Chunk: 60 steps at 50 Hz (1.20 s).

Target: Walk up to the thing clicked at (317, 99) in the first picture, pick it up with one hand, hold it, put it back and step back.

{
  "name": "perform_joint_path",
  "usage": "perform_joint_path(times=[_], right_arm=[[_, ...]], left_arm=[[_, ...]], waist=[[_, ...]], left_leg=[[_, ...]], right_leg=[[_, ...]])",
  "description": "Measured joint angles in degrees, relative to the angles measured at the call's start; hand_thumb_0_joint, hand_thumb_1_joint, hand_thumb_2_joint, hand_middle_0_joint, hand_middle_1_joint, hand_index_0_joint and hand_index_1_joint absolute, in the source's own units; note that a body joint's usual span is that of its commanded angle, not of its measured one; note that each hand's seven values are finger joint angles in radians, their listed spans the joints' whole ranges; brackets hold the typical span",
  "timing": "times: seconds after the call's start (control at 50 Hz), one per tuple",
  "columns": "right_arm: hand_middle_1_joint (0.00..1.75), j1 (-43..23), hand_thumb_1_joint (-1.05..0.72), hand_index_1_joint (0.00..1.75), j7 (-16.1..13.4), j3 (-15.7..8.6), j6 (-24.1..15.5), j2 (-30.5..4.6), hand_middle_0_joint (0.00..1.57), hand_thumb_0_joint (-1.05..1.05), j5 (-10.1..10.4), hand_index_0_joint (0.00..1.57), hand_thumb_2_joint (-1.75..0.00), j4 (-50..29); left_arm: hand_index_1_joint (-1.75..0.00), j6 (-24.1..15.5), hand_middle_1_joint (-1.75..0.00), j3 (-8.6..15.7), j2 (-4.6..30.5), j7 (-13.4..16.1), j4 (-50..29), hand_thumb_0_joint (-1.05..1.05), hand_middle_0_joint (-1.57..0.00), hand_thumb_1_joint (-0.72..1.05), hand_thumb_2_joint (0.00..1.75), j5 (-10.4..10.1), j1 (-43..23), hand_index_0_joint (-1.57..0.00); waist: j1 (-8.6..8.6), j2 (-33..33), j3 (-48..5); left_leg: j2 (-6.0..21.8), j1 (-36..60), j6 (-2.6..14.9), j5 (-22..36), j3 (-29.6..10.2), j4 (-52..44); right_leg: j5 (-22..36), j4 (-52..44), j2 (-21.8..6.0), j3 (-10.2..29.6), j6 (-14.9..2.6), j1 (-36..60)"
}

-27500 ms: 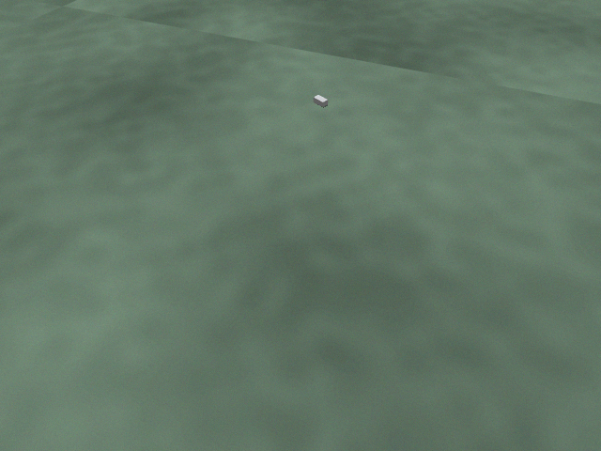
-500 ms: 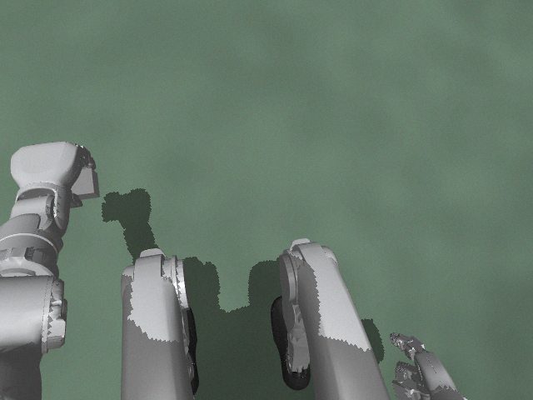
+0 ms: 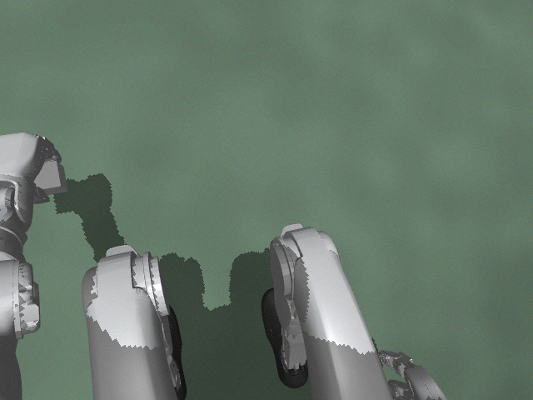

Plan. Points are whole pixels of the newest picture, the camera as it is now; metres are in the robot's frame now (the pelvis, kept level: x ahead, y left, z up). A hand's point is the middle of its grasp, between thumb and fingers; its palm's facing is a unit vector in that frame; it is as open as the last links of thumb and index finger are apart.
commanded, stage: crouch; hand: left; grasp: from above
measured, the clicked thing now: (34, 181) +0.45 +0.33 -0.21
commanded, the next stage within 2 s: lower in 0.08 s
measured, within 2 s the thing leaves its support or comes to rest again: rests again in 1.32 s
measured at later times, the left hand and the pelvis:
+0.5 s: hand (44, 190) +0.43 +0.32 -0.23, palm faces -0.48 -0.12 -0.87, open 7.1 cm; pelvis +0.00 +0.00 -0.03, yaw -2 degrees
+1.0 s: hand (57, 192) +0.44 +0.31 -0.27, palm faces -0.46 -0.14 -0.88, open 7.1 cm; pelvis +0.01 +0.00 -0.05, yaw -5 degrees
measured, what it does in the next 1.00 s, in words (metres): stands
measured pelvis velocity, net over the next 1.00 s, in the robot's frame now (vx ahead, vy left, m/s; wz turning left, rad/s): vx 0.01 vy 0.00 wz -0.08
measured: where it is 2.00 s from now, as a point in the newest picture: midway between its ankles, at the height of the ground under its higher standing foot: (230, 362)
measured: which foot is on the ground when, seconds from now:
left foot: down 0.00-1.00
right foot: down 0.00-1.00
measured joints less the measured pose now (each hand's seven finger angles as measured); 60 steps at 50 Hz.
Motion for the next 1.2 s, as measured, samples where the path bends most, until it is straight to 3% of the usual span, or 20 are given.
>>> perform_joint_path(times=[0.4, 0.62, 0.96, 1.2], right_arm=[[0.29, -2.73, -0.91, 0.30, 0.37, 3.06, -0.57, -0.99, 0.21, 0.00, -1.44, 0.20, -0.90, -0.60], [0.29, -3.21, -0.91, 0.30, 1.20, 4.81, -1.48, -0.94, 0.21, 0.00, -3.05, 0.20, -0.90, -0.95], [0.29, -4.24, -0.90, 0.30, 2.93, 7.65, -3.81, -1.09, 0.21, 0.00, -4.64, 0.20, -0.90, -1.62], [0.29, -5.49, -0.90, 0.30, 3.75, 9.67, -5.42, -2.04, 0.21, 0.00, -6.10, 0.20, -0.90, -2.12]], left_arm=[[-0.08, -1.66, -0.10, 0.73, 3.83, 0.84, 3.24, -0.01, -1.01, 0.42, 0.05, -0.12, -0.89, -1.05], [-0.10, -2.81, -0.13, 2.77, 5.99, 4.74, 4.50, -0.01, -1.01, 0.41, 0.06, 2.27, -0.05, -1.04], [-0.12, -2.00, -0.14, 3.46, 8.43, 7.22, 7.88, -0.01, -1.00, 0.41, 0.07, 0.74, -0.21, -1.03], [-0.12, -2.96, -0.15, 4.28, 10.66, 10.29, 10.57, -0.01, -0.99, 0.42, 0.07, 1.48, -0.19, -1.03]], waist=[[-0.73, -1.74, 3.29], [-1.89, -3.57, 5.06], [-3.35, -4.64, 7.72], [-4.31, -6.11, 9.19]], left_leg=[[0.13, -2.80, -0.58, -0.81, -2.36, 5.14], [-0.06, -4.08, -0.62, -1.56, -3.79, 8.16], [0.29, -4.39, -0.88, -2.80, -5.36, 10.57], [0.39, -4.01, -1.03, -3.14, -6.76, 11.98]], right_leg=[[-0.12, 4.07, 0.79, -1.77, -0.05, -2.50], [-0.64, 6.13, 1.11, -2.83, 0.25, -3.11], [-0.92, 7.53, 1.90, -3.92, 0.42, -3.47], [-0.57, 8.01, 2.43, -4.93, 0.61, -2.93]])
